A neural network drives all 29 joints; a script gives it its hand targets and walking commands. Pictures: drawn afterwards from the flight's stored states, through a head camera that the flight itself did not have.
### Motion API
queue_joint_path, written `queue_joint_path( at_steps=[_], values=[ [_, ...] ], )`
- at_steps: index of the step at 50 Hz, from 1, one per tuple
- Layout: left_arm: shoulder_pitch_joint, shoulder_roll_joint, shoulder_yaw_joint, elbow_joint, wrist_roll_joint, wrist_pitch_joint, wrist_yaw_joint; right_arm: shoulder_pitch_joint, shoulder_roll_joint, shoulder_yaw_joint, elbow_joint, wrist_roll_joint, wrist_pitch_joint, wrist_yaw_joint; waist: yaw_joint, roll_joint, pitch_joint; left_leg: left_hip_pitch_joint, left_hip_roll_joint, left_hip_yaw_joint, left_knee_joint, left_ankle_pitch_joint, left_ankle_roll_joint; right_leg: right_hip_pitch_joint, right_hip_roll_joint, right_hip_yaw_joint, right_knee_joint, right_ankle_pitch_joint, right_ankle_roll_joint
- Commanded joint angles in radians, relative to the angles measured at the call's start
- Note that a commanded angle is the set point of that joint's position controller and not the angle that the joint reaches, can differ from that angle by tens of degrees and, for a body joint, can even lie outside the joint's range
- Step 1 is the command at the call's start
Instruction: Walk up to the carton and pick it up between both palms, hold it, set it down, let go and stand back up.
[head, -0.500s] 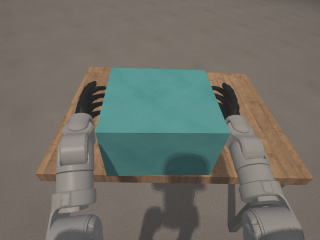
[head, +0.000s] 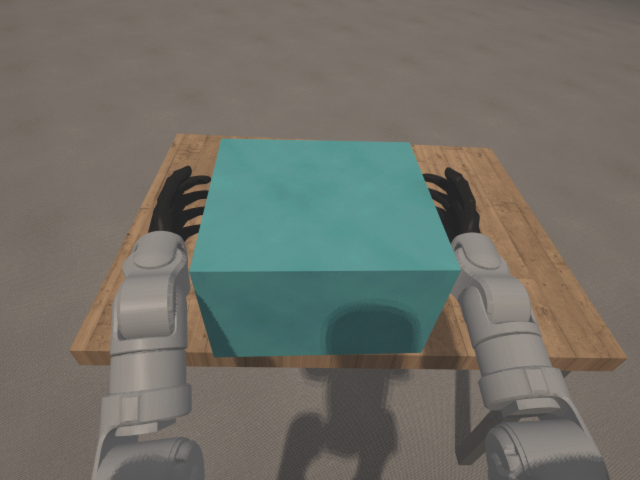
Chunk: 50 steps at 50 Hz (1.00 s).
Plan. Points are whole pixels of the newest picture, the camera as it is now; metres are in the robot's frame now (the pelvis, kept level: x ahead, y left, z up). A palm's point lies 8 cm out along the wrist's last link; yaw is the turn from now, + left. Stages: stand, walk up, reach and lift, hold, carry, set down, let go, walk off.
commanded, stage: hold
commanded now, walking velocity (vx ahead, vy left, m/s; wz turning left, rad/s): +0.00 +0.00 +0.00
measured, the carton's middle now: (318, 242) +0.37 +0.00 +0.13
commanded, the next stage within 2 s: none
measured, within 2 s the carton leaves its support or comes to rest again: neither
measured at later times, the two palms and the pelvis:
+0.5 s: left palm (167, 234) +0.34 +0.18 +0.17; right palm (459, 233) +0.35 -0.17 +0.17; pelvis +0.00 +0.00 +0.00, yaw +0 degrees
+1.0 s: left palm (171, 233) +0.34 +0.17 +0.17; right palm (460, 235) +0.35 -0.17 +0.16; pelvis -0.01 +0.00 +0.00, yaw +1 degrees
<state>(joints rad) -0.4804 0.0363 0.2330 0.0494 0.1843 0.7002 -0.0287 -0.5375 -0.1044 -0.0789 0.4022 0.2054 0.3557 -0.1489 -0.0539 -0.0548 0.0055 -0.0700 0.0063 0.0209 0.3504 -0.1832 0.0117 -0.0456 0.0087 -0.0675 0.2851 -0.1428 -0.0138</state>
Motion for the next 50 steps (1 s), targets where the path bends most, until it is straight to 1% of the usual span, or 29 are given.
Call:
queue_joint_path(
  at_steps=[1, 2, 4, 6, 7, 8, 9, 10, 11, 13, 14, 17, 18, 19, 20, 21, 22, 24, 25, 27, 28, 29, 31, 34, 36, 41, 46, 50],
  values=[
    [-0.683, -0.518, -0.508, -0.201, -0.149, -0.072, -0.114, -0.835, 0.537, 0.457, -0.377, 0.098, -0.069, 0.128, -0.008, 0.081, -0.475, 0.158, -0.035, -0.016, -0.015, 0.367, -0.045, 0.092, 0.04, 0.015, -0.013, 0.255, 0.029],
    [-0.673, -0.512, -0.507, -0.206, -0.143, -0.069, -0.116, -0.828, 0.537, 0.466, -0.383, 0.104, -0.066, 0.125, -0.004, 0.078, -0.484, 0.158, -0.038, -0.015, -0.013, 0.374, -0.041, 0.109, 0.04, 0.019, -0.012, 0.276, 0.032],
    [-0.661, -0.499, -0.485, -0.192, -0.129, -0.06, -0.121, -0.821, 0.522, 0.457, -0.361, 0.099, -0.058, 0.12, -0.004, 0.072, -0.444, 0.143, -0.034, -0.016, -0.024, 0.351, -0.039, 0.109, 0.037, 0.019, -0.014, 0.261, 0.035],
    [-0.675, -0.497, -0.485, -0.2, -0.13, -0.059, -0.125, -0.815, 0.525, 0.451, -0.356, 0.099, -0.056, 0.121, -0.008, 0.082, -0.43, 0.141, -0.036, -0.012, -0.028, 0.336, -0.041, 0.094, 0.035, 0.018, -0.017, 0.24, 0.033],
    [-0.674, -0.496, -0.483, -0.198, -0.13, -0.058, -0.127, -0.814, 0.531, 0.447, -0.354, 0.097, -0.055, 0.121, -0.007, 0.077, -0.421, 0.133, -0.036, -0.011, -0.029, 0.321, -0.039, 0.098, 0.036, 0.017, -0.019, 0.232, 0.033],
    [-0.675, -0.498, -0.483, -0.198, -0.13, -0.058, -0.128, -0.816, 0.531, 0.443, -0.352, 0.094, -0.054, 0.121, -0.012, 0.077, -0.426, 0.134, -0.035, -0.012, -0.03, 0.316, -0.04, 0.102, 0.036, 0.015, -0.019, 0.223, 0.03],
    [-0.677, -0.501, -0.485, -0.2, -0.135, -0.058, -0.129, -0.818, 0.531, 0.446, -0.358, 0.097, -0.056, 0.122, -0.008, 0.085, -0.432, 0.138, -0.034, -0.01, -0.031, 0.317, -0.041, 0.097, 0.035, 0.016, -0.019, 0.224, 0.032],
    [-0.688, -0.501, -0.492, -0.208, -0.139, -0.06, -0.128, -0.826, 0.544, 0.448, -0.368, 0.099, -0.058, 0.122, -0.014, 0.086, -0.447, 0.137, -0.036, -0.008, -0.028, 0.318, -0.041, 0.104, 0.035, 0.018, -0.02, 0.233, 0.032],
    [-0.702, -0.499, -0.482, -0.189, -0.137, -0.063, -0.128, -0.843, 0.535, 0.436, -0.359, 0.091, -0.058, 0.123, -0.006, 0.083, -0.431, 0.119, -0.038, -0.009, -0.035, 0.293, -0.039, 0.095, 0.033, 0.02, -0.02, 0.213, 0.03],
    [-0.701, -0.501, -0.482, -0.184, -0.136, -0.065, -0.124, -0.844, 0.546, 0.444, -0.358, 0.091, -0.06, 0.127, 0.002, 0.082, -0.434, 0.114, -0.036, -0.006, -0.041, 0.283, -0.034, 0.101, 0.035, 0.015, -0.017, 0.205, 0.032],
    [-0.694, -0.504, -0.496, -0.195, -0.14, -0.066, -0.122, -0.83, 0.544, 0.446, -0.356, 0.094, -0.06, 0.129, -0.006, 0.087, -0.433, 0.121, -0.034, -0.01, -0.036, 0.301, -0.038, 0.096, 0.034, 0.018, -0.015, 0.217, 0.033],
    [-0.702, -0.506, -0.483, -0.169, -0.136, -0.067, -0.122, -0.849, 0.542, 0.431, -0.347, 0.079, -0.061, 0.128, -0.005, 0.076, -0.425, 0.118, -0.036, -0.01, -0.041, 0.279, -0.032, 0.085, 0.033, 0.013, -0.02, 0.196, 0.033],
    [-0.7, -0.503, -0.483, -0.176, -0.136, -0.068, -0.121, -0.839, 0.544, 0.436, -0.332, 0.08, -0.063, 0.129, -0.002, 0.077, -0.431, 0.126, -0.036, -0.005, -0.038, 0.287, -0.034, 0.085, 0.034, 0.011, -0.016, 0.201, 0.031],
    [-0.699, -0.509, -0.489, -0.181, -0.142, -0.068, -0.121, -0.845, 0.545, 0.441, -0.355, 0.086, -0.066, 0.13, -0.003, 0.077, -0.45, 0.135, -0.033, -0.01, -0.032, 0.308, -0.038, 0.092, 0.038, 0.011, -0.016, 0.212, 0.032],
    [-0.694, -0.514, -0.49, -0.174, -0.142, -0.067, -0.121, -0.851, 0.544, 0.441, -0.354, 0.089, -0.067, 0.127, -0.006, 0.083, -0.45, 0.143, -0.036, -0.008, -0.027, 0.309, -0.038, 0.09, 0.035, 0.012, -0.016, 0.22, 0.031],
    [-0.689, -0.506, -0.494, -0.186, -0.141, -0.067, -0.122, -0.84, 0.545, 0.448, -0.35, 0.088, -0.065, 0.126, -0.006, 0.076, -0.459, 0.144, -0.035, -0.01, -0.028, 0.31, -0.034, 0.093, 0.036, 0.013, -0.018, 0.223, 0.033],
    [-0.698, -0.499, -0.481, -0.157, -0.135, -0.064, -0.123, -0.848, 0.536, 0.434, -0.339, 0.082, -0.064, 0.125, -0.007, 0.077, -0.44, 0.133, -0.035, -0.008, -0.034, 0.286, -0.033, 0.085, 0.033, 0.013, -0.022, 0.2, 0.033],
    [-0.706, -0.508, -0.473, -0.15, -0.131, -0.065, -0.125, -0.862, 0.541, 0.427, -0.327, 0.08, -0.065, 0.127, 0.001, 0.078, -0.413, 0.113, -0.034, -0.002, -0.043, 0.255, -0.028, 0.082, 0.03, 0.016, -0.025, 0.176, 0.03],
    [-0.708, -0.509, -0.484, -0.159, -0.137, -0.066, -0.125, -0.859, 0.548, 0.428, -0.332, 0.078, -0.068, 0.13, -0.005, 0.075, -0.429, 0.116, -0.033, -0.005, -0.047, 0.263, -0.029, 0.086, 0.033, 0.013, -0.023, 0.177, 0.032],
    [-0.719, -0.511, -0.48, -0.145, -0.135, -0.067, -0.125, -0.864, 0.542, 0.417, -0.308, 0.071, -0.068, 0.132, -0.011, 0.083, -0.405, 0.115, -0.031, -0.006, -0.046, 0.246, -0.033, 0.08, 0.033, 0.011, -0.025, 0.148, 0.028],
    [-0.765, -0.532, -0.523, -0.235, -0.163, -0.083, -0.111, -0.836, 0.527, 0.419, -0.32, 0.095, -0.079, 0.151, 0.004, 0.159, -0.449, 0.139, -0.027, -0.031, -0.041, 0.304, -0.064, 0.063, 0.043, -0.006, -0.009, 0.153, 0.018],
    [-0.754, -0.535, -0.538, -0.219, -0.164, -0.082, -0.1, -0.844, 0.514, 0.414, -0.338, 0.096, -0.084, 0.159, -0.005, 0.151, -0.466, 0.17, -0.024, -0.032, -0.028, 0.321, -0.065, 0.03, 0.049, -0.005, -0.02, 0.14, 0.014],
    [-0.73, -0.53, -0.521, -0.179, -0.154, -0.08, -0.094, -0.842, 0.506, 0.402, -0.318, 0.082, -0.085, 0.165, -0.007, 0.125, -0.447, 0.176, -0.021, -0.029, -0.027, 0.323, -0.055, 0.019, 0.049, -0.005, -0.026, 0.134, 0.013],
    [-0.703, -0.516, -0.481, -0.133, -0.134, -0.073, -0.107, -0.84, 0.502, 0.39, -0.282, 0.058, -0.086, 0.165, -0.002, 0.084, -0.406, 0.121, -0.024, -0.019, -0.056, 0.24, -0.033, 0.052, 0.038, 0.004, -0.031, 0.115, 0.021],
    [-0.706, -0.513, -0.476, -0.13, -0.137, -0.076, -0.114, -0.854, 0.517, 0.396, -0.29, 0.054, -0.092, 0.163, 0.001, 0.072, -0.419, 0.1, -0.029, -0.015, -0.059, 0.228, -0.026, 0.084, 0.034, 0.009, -0.025, 0.136, 0.026],
    [-0.731, -0.519, -0.492, -0.145, -0.161, -0.101, -0.113, -0.883, 0.551, 0.435, -0.341, 0.068, -0.103, 0.149, 0.009, 0.061, -0.486, 0.087, -0.043, -0.016, -0.04, 0.273, -0.021, 0.132, 0.033, 0.018, -0.006, 0.225, 0.035],
    [-0.728, -0.509, -0.481, -0.133, -0.157, -0.106, -0.115, -0.867, 0.557, 0.441, -0.323, 0.062, -0.097, 0.142, 0.013, 0.053, -0.466, 0.06, -0.046, -0.015, -0.051, 0.24, -0.014, 0.139, 0.027, 0.026, -0.007, 0.218, 0.039],
    [-0.732, -0.509, -0.481, -0.134, -0.157, -0.105, -0.119, -0.863, 0.561, 0.44, -0.319, 0.062, -0.094, 0.139, 0.008, 0.056, -0.463, 0.055, -0.047, -0.015, -0.054, 0.235, -0.015, 0.145, 0.025, 0.028, -0.006, 0.223, 0.041]
  ],
)
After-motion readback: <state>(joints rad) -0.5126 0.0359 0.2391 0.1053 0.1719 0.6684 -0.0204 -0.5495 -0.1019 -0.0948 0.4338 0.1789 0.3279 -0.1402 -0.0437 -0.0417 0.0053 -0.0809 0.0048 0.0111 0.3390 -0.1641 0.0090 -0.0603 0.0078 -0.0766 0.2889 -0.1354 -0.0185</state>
